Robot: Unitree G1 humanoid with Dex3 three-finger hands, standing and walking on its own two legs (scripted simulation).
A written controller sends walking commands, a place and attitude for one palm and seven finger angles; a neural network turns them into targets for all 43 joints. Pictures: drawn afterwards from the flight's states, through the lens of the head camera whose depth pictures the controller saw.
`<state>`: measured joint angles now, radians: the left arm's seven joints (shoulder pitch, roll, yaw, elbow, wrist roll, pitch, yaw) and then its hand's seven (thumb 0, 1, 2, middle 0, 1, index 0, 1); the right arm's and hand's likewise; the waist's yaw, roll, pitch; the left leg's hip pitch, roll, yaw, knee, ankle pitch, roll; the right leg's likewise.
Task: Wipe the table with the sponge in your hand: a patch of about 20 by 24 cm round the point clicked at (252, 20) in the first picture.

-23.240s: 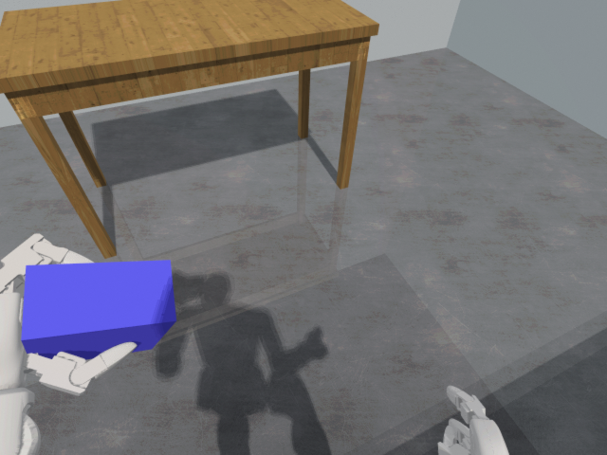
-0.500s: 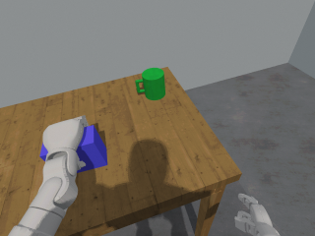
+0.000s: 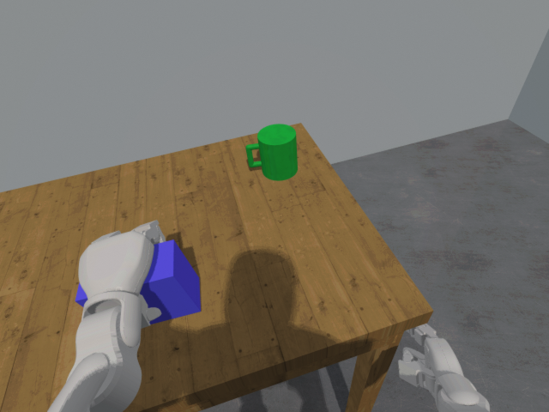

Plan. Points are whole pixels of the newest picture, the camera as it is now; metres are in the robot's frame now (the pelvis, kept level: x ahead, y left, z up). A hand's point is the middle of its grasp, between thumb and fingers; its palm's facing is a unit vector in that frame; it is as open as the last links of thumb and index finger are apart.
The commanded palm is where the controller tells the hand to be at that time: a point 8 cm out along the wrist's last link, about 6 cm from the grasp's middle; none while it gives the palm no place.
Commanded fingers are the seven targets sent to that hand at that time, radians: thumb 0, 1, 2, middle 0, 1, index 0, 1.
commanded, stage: wipe back along the middle lane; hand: left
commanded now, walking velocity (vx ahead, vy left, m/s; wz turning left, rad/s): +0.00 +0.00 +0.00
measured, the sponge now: (150, 293) +0.26 +0.24 +0.05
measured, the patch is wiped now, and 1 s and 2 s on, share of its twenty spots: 0.75 0.80 0.90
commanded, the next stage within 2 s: slide across to the third lane in 0.24 s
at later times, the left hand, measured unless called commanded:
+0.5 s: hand (147, 302) +0.22 +0.21 +0.10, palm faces +0.15 -0.16 -0.98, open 10.2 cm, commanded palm +0.18 +0.18 +0.14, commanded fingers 0.00 0.10 1.30 -1.20 -1.60 -1.20 -1.60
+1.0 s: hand (202, 290) +0.24 +0.14 +0.10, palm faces +0.14 -0.24 -0.96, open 10.2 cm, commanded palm +0.20 +0.13 +0.15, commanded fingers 0.00 0.10 1.30 -1.20 -1.60 -1.20 -1.60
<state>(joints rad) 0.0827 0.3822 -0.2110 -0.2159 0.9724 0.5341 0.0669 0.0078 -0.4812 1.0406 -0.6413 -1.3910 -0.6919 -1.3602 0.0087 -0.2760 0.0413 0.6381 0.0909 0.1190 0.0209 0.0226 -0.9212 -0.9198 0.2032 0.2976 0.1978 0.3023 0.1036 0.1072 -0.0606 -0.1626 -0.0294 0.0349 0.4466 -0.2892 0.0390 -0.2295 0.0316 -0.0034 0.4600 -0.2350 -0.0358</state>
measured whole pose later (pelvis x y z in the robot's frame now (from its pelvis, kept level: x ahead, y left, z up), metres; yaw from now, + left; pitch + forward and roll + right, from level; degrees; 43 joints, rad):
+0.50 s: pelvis -0.02 -0.01 +0.00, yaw +0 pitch -2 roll +0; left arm 0.15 0.35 -0.27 -0.31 0.97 0.56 0.08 0.00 -0.49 1.04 -0.65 -1.38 -0.71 -1.34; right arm -0.01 -0.27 0.03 0.64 0.08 0.15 0.02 0.01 -0.91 -0.90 0.20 0.30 0.18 0.30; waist 0.13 0.12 -0.04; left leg -0.14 -0.02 0.03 0.45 -0.28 0.03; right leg -0.21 0.04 -0.01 0.47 -0.22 -0.05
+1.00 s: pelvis -0.02 -0.04 +0.00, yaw -1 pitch -4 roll +1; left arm 0.02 0.30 -0.35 -0.24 0.92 0.58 0.07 -0.01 -0.50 1.04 -0.68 -1.35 -0.74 -1.31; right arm -0.03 -0.25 0.05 0.66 0.08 0.16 0.04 0.01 -0.91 -0.90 0.20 0.30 0.19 0.30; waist 0.11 0.11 -0.03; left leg -0.11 0.01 0.03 0.42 -0.25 0.00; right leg -0.18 0.07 -0.01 0.44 -0.20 -0.08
